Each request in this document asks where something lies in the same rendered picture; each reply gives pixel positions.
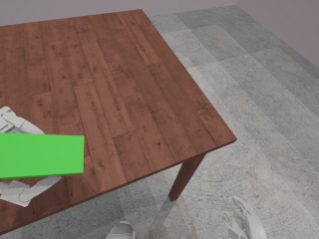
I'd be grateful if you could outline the table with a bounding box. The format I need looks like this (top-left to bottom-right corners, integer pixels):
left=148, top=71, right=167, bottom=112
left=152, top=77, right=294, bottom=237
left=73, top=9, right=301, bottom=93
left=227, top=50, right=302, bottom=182
left=0, top=9, right=237, bottom=236

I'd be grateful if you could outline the robot left thigh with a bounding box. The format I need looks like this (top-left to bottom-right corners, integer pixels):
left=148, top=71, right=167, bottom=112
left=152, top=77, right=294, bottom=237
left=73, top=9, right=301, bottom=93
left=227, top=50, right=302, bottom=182
left=106, top=223, right=136, bottom=239

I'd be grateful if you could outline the robot left hand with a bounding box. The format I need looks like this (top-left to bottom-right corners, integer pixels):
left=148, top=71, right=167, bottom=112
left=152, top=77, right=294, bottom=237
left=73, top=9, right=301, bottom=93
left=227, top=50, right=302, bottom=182
left=0, top=107, right=62, bottom=207

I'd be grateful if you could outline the sponge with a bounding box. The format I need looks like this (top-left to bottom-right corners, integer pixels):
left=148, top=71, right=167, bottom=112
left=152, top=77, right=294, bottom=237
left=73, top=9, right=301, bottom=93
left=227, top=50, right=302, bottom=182
left=0, top=132, right=85, bottom=179

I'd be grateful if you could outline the robot right hand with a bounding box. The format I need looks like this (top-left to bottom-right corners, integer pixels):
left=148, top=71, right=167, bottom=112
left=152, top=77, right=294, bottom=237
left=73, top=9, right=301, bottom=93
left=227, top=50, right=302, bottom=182
left=228, top=195, right=268, bottom=239

